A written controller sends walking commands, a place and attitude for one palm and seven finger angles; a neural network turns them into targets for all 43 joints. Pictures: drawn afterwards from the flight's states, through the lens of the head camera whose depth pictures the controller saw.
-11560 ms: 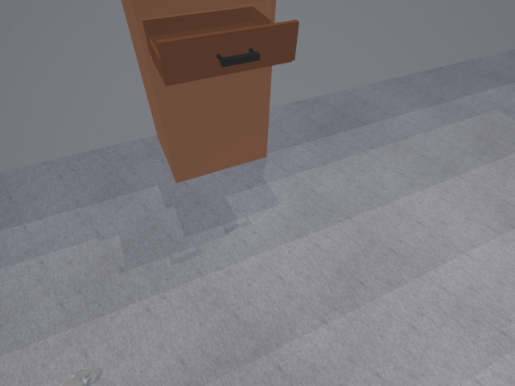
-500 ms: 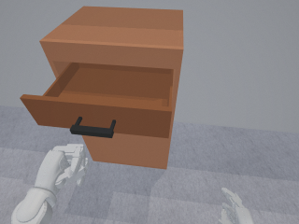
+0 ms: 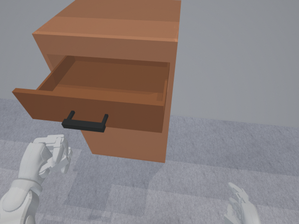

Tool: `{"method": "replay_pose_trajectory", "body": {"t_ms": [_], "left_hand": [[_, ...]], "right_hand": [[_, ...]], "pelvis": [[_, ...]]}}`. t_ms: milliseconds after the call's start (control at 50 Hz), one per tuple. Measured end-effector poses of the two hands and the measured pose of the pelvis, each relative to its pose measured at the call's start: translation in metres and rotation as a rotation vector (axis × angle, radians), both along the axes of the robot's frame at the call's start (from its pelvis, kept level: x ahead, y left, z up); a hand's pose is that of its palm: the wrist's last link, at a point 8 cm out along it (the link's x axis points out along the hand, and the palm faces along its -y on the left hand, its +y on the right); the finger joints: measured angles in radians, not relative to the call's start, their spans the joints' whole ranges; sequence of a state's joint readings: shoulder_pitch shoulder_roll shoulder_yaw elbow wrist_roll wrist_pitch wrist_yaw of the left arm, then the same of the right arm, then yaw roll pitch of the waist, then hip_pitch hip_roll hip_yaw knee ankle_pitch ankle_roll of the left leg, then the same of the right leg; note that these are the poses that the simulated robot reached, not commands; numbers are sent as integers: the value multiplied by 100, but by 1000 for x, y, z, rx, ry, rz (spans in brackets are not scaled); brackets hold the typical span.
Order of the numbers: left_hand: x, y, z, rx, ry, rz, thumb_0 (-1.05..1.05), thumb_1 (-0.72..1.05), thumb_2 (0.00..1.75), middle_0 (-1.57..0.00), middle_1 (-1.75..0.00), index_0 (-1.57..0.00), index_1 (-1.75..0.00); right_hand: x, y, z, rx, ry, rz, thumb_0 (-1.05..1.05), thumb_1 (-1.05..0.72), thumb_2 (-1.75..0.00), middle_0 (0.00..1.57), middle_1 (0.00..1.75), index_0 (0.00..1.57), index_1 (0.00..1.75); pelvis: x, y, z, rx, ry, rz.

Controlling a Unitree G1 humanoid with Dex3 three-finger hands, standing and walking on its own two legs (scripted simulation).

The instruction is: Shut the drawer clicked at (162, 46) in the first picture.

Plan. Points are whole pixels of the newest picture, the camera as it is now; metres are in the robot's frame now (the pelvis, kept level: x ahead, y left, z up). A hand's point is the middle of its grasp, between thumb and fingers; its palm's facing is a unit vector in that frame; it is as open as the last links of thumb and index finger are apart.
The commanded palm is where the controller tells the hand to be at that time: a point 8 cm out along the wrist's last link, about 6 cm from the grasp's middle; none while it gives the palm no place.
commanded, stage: bring the fist close to the handle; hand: left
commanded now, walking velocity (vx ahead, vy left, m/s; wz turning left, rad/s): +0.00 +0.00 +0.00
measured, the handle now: (86, 120) +0.42 +0.25 +0.01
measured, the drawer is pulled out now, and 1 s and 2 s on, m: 0.23 0.23 0.18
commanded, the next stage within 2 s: push the drawer shut in 1.18 s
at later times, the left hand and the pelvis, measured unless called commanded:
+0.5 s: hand (81, 155) +0.28 +0.21 +0.04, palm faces -0.07 -1.00 -0.05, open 3.3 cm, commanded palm +0.27 +0.26 +0.04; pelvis +0.00 +0.02 -0.02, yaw -1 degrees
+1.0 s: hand (89, 150) +0.31 +0.20 +0.01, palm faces -0.07 -1.00 -0.06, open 3.3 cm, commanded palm +0.29 +0.26 +0.01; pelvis -0.01 +0.03 -0.04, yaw -2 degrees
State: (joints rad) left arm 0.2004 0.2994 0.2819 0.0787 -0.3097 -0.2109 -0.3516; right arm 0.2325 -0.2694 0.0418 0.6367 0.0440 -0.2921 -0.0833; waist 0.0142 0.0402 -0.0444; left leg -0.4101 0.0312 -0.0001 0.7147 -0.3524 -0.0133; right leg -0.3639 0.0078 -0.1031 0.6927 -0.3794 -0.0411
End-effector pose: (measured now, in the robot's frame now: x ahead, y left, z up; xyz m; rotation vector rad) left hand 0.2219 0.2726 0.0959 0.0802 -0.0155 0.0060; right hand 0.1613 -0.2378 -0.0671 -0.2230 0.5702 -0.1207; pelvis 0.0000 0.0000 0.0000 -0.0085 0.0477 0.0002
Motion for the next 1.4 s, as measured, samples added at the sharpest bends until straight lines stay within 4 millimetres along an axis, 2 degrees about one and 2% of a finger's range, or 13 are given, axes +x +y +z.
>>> {"method": "replay_pose_trajectory", "body": {"t_ms": [80,180,260,420,580,800,1020,1140,1280,1400], "left_hand": [[13,-1,-9,-4,18,-25,2,90,90,-140,-160,-140,-160],[23,-12,-26,-17,76,-81,2,90,90,-140,-160,-140,-160],[29,-14,-30,-22,46,-68,2,90,89,-140,-160,-140,-160],[36,-1,-46,-14,43,-43,2,90,89,-140,-160,-140,-160],[51,-10,-62,-35,27,-85,2,90,90,-140,-160,-140,-160],[75,-9,-85,-32,35,-80,2,90,90,-140,-160,-140,-160],[70,-12,-81,-24,13,-75,2,90,89,-140,-160,-140,-160],[73,-9,-88,-22,40,-60,2,90,90,-140,-160,-140,-160],[81,-17,-79,-25,-1,-86,2,90,90,-140,-160,-140,-160],[84,-9,-85,-25,46,-59,2,90,89,-140,-160,-140,-160]], "right_hand": [[-6,-5,-6,-3,33,-14,1,-90,-90,21,30,20,30],[-16,-8,-11,-7,66,-46,1,-90,-90,21,30,20,30],[-24,-8,-15,-12,97,-61,1,-90,-90,21,30,20,30],[-33,-2,-27,-11,162,-63,1,-90,-90,21,30,20,30],[-34,10,-38,-11,190,-55,1,-90,-90,21,30,20,30],[-46,17,-55,-7,246,-58,1,-90,-90,21,30,20,30],[-59,17,-62,12,287,-84,1,-90,-90,21,30,20,30],[-58,13,-62,-2,292,-82,1,-90,-90,21,30,20,30],[-55,8,-61,-8,284,-90,1,-90,-90,21,30,20,30],[-52,5,-59,-7,285,-93,1,-90,-90,21,30,20,30]], "pelvis": [[0,0,-2,0,16,-2],[2,3,-3,3,37,-12],[4,5,-5,8,53,-21],[2,12,-12,2,84,-21],[-3,21,-21,-2,121,-20],[-11,27,-35,-8,172,-25],[-11,28,-38,-8,176,-31],[-15,26,-40,-12,178,-24],[-13,23,-39,-10,183,-26],[-10,19,-38,-7,182,-26]]}}
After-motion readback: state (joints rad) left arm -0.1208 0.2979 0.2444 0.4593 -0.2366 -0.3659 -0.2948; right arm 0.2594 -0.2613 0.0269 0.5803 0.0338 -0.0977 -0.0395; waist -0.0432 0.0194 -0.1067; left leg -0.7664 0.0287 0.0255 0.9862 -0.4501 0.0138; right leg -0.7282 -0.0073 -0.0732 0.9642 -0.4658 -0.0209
